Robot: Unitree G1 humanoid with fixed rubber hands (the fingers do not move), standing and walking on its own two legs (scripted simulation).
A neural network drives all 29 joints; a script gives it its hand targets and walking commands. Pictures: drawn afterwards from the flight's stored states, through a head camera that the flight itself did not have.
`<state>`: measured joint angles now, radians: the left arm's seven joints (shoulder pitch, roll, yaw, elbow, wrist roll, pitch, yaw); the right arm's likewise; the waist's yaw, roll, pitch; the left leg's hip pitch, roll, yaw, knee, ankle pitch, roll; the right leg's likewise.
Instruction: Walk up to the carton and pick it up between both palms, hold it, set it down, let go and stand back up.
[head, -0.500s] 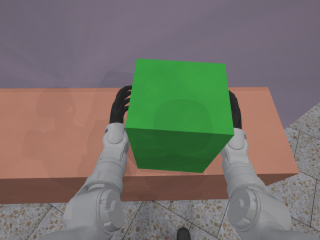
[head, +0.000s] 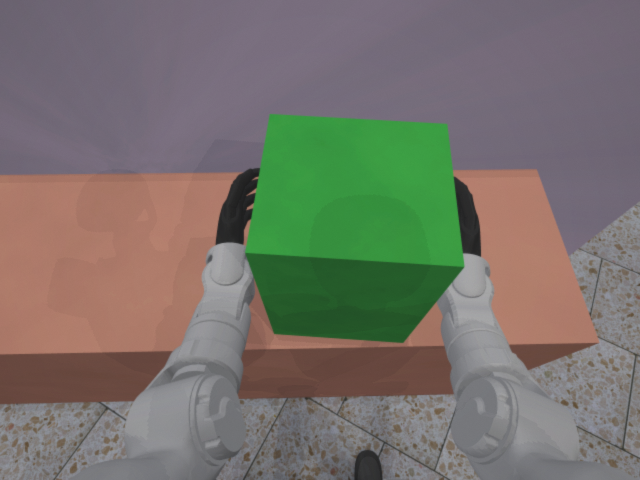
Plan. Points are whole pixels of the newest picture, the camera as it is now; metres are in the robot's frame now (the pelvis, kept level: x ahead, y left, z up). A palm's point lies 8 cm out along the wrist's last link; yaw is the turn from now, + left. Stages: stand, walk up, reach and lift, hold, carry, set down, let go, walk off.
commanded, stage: reach and lift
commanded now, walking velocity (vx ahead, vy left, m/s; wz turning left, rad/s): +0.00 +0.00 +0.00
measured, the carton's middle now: (346, 246) +0.40 -0.04 -0.02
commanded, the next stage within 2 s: none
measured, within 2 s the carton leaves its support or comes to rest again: leaves its support in 0.38 s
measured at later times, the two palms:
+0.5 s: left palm (227, 245) +0.39 +0.11 +0.02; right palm (462, 248) +0.37 -0.18 +0.02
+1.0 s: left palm (229, 248) +0.38 +0.11 +0.04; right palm (471, 253) +0.36 -0.19 +0.03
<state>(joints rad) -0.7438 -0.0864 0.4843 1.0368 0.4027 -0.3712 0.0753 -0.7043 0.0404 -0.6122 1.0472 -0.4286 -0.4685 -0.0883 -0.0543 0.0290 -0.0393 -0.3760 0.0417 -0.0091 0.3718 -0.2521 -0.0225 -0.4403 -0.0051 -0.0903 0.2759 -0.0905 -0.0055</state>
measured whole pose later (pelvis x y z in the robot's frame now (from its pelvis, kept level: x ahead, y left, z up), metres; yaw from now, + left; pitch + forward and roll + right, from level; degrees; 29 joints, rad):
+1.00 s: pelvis -0.04 -0.01 +0.00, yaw +0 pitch +16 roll +0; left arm -0.79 -0.02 0.36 1.18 0.25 -0.37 0.12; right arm -0.73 -0.01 -0.49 1.16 -0.36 -0.46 -0.15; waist -0.02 0.03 -0.14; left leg -0.45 0.03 0.00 0.37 -0.19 -0.03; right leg -0.53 -0.01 -0.08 0.29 -0.04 -0.02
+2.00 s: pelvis -0.04 +0.01 +0.00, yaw +2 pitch -8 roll -1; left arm -0.67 -0.09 0.26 0.37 0.33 0.48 0.04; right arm -0.64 -0.02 -0.18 0.73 0.05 0.08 -0.14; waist -0.08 -0.05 0.07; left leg 0.01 0.02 -0.02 0.36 -0.24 0.00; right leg -0.04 -0.03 -0.10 0.25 -0.07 0.02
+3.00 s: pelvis -0.04 +0.01 +0.00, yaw +2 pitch -10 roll -1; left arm -0.69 -0.07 0.30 0.16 0.38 0.68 -0.04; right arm -0.68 -0.01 -0.10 0.58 0.11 0.24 -0.19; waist -0.10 -0.06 0.11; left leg 0.07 0.02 -0.03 0.35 -0.24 -0.01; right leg 0.01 -0.02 -0.11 0.25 -0.08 0.01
